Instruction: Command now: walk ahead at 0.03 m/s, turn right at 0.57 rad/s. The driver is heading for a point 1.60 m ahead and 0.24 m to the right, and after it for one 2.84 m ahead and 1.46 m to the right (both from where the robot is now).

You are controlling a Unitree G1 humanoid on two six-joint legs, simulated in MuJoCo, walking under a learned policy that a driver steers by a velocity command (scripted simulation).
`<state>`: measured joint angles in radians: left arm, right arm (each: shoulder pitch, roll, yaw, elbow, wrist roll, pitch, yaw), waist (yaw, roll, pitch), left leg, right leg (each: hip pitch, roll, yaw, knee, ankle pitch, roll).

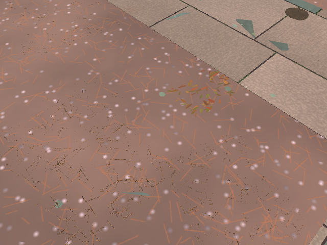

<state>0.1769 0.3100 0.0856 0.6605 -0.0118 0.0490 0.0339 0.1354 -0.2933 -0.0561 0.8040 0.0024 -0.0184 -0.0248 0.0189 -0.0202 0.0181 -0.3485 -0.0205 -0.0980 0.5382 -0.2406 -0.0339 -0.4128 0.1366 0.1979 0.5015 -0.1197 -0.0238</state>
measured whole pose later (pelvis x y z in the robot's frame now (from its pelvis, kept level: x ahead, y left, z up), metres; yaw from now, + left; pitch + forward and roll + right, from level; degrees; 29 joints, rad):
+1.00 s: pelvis +0.07 -0.02 +0.01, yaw -24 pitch +1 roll -1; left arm 0.27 0.30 0.05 0.71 -0.02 -0.03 -0.01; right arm 0.30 -0.28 -0.05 0.78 0.00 -0.09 0.02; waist -0.01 -0.04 -0.03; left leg -0.21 -0.01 0.01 0.48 -0.30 0.04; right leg -0.42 0.03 0.05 0.95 -0.43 -0.04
